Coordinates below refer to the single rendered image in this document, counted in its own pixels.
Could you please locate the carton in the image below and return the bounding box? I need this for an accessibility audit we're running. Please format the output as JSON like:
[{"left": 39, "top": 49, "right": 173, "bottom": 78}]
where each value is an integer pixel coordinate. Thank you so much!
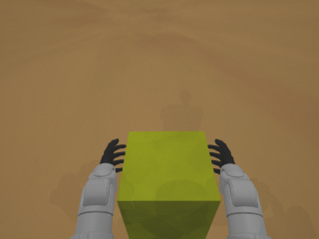
[{"left": 117, "top": 130, "right": 221, "bottom": 239}]

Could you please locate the left robot forearm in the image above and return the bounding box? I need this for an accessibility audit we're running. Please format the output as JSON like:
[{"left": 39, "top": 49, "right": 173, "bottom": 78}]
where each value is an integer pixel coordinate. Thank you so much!
[{"left": 71, "top": 163, "right": 118, "bottom": 239}]

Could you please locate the left robot hand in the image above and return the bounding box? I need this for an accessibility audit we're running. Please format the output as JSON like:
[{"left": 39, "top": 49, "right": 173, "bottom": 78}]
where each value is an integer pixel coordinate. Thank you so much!
[{"left": 100, "top": 138, "right": 127, "bottom": 173}]

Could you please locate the right robot forearm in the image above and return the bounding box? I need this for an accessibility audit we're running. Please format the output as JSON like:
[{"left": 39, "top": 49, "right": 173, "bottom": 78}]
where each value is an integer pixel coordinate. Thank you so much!
[{"left": 219, "top": 163, "right": 272, "bottom": 239}]

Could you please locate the right robot hand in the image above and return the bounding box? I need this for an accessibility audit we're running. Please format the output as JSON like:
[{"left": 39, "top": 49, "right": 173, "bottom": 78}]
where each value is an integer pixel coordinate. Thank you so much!
[{"left": 207, "top": 138, "right": 235, "bottom": 174}]

